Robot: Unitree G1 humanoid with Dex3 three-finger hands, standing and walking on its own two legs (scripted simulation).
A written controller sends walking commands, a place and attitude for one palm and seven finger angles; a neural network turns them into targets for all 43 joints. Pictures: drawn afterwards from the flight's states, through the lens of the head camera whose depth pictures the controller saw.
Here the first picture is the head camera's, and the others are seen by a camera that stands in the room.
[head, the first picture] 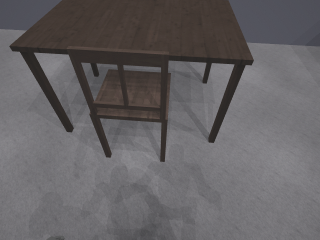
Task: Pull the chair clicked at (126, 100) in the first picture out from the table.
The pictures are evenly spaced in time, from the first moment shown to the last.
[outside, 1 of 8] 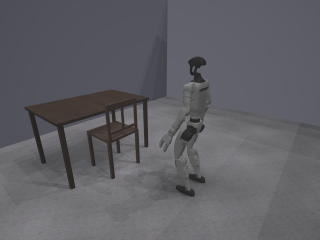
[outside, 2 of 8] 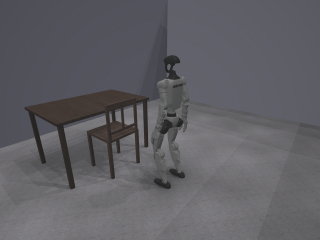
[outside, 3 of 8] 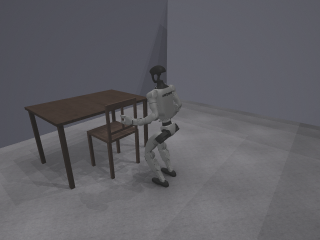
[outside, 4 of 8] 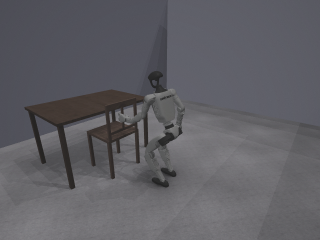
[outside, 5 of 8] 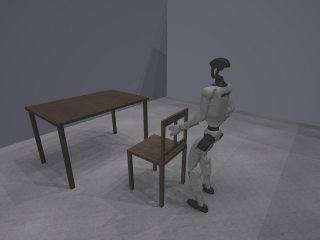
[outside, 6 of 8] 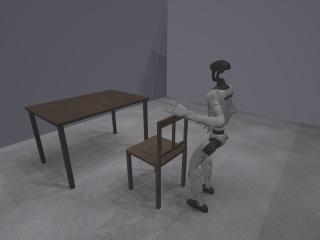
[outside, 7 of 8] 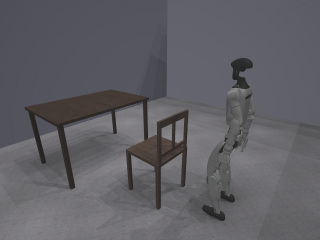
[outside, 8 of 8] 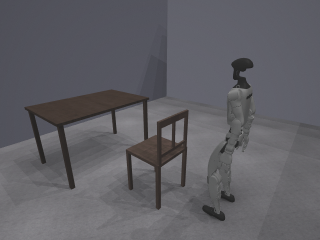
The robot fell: no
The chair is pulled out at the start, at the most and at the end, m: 0.00 0.68 0.67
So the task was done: yes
